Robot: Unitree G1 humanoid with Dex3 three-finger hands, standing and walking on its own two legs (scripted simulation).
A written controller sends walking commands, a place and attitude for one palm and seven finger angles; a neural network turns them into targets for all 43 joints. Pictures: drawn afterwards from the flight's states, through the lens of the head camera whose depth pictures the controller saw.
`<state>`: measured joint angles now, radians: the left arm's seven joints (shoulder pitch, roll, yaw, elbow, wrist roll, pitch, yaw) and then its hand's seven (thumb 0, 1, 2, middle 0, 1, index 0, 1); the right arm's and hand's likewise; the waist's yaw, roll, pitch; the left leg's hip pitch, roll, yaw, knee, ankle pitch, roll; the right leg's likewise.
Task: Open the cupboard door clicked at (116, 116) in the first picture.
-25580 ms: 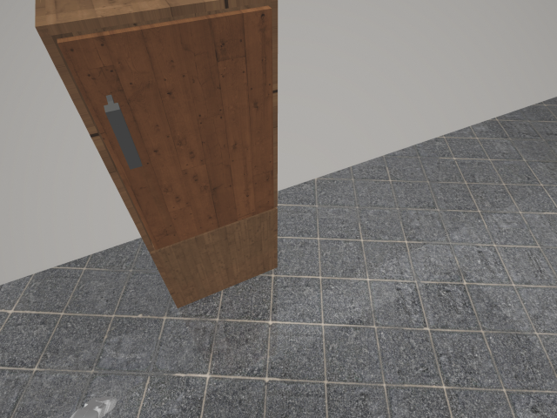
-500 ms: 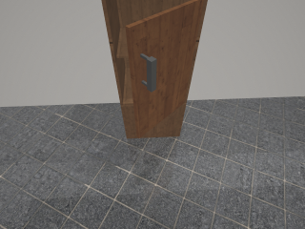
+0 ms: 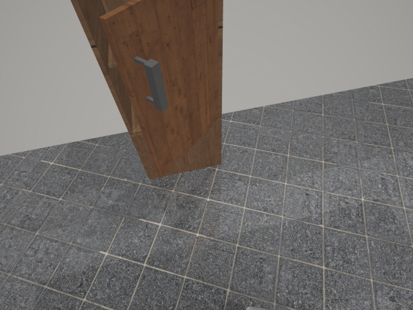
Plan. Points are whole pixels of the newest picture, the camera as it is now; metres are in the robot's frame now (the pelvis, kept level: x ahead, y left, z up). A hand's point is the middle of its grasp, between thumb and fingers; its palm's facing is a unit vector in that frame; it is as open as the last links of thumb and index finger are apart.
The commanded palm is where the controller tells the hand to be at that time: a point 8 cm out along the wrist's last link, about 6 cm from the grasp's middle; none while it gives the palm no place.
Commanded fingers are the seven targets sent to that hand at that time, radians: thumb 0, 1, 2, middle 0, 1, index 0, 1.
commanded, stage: walk to a spot facing it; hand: left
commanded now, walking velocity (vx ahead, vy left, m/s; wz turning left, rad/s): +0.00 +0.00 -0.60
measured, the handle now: (150, 84) +0.60 +0.18 +0.08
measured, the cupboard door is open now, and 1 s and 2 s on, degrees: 41 41 41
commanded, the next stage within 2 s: none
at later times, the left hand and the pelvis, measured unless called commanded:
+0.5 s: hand out of the picture +0.10 +0.18 -0.16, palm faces -0.19 -0.96 -0.22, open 7.4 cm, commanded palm none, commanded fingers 0.00 0.90 0.90 -0.20 -0.30 -0.20 -0.30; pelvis +0.03 +0.00 +0.01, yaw -16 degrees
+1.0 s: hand (170, 243) +0.28 +0.12 -0.16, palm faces -0.60 -0.77 -0.21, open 7.4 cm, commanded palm none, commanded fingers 0.00 0.90 0.90 -0.20 -0.30 -0.20 -0.30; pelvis +0.06 +0.03 +0.01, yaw -36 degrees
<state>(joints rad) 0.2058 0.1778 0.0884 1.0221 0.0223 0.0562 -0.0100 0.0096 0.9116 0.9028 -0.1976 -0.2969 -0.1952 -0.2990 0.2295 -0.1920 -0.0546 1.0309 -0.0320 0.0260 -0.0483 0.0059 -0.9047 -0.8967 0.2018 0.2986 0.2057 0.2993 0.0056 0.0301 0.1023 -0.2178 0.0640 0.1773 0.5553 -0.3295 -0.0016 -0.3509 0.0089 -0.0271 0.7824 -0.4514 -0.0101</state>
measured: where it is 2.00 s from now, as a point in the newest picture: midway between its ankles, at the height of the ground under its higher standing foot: (254, 306)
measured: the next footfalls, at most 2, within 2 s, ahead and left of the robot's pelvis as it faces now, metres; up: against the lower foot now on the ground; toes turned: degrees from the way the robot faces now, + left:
left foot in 0.58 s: +0.11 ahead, +0.12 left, +0.00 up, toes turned -21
right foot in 1.06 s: +0.02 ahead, -0.10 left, +0.00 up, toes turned -43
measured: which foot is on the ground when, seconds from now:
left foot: down 0.00-0.04, up 0.06-0.56, down 0.58-1.00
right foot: down 0.00-0.58, up 0.60-1.00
